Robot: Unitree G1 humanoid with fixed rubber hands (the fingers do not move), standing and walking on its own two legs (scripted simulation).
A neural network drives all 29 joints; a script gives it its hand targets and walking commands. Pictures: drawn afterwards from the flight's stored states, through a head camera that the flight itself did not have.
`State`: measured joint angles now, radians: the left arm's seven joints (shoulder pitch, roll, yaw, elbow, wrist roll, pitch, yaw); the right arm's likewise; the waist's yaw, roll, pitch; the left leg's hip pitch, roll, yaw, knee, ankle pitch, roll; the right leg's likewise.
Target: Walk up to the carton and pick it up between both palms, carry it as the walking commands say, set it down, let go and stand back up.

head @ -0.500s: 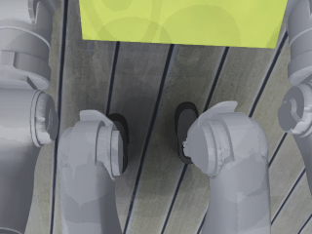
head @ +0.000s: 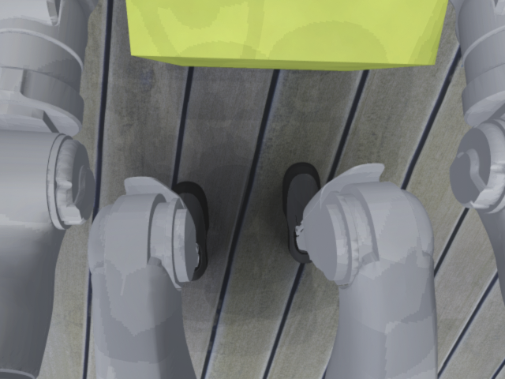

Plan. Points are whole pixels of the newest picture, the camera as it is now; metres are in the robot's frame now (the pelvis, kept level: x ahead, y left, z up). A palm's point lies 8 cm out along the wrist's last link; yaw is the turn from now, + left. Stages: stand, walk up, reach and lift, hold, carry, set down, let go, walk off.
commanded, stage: reach and lift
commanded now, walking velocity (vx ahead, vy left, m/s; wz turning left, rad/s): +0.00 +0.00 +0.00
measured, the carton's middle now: out of the picture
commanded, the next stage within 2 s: none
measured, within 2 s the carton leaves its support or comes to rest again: leaves its support in 1.10 s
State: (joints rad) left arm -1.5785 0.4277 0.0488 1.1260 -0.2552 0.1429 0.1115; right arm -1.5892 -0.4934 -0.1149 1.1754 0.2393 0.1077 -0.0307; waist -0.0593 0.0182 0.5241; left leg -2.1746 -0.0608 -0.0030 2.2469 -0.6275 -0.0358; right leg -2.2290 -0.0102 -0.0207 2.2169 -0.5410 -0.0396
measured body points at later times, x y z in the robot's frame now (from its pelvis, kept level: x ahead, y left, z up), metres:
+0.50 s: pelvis +0.00 +0.00 +0.01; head +0.39 -0.02 +0.22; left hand +0.59 +0.12 -0.18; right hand +0.56 -0.25 -0.18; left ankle +0.11 +0.12 -0.33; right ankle +0.12 -0.11 -0.33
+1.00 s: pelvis +0.00 +0.00 +0.00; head +0.39 -0.03 +0.22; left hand +0.59 +0.12 -0.18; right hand +0.56 -0.25 -0.18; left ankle +0.11 +0.12 -0.33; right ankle +0.12 -0.11 -0.33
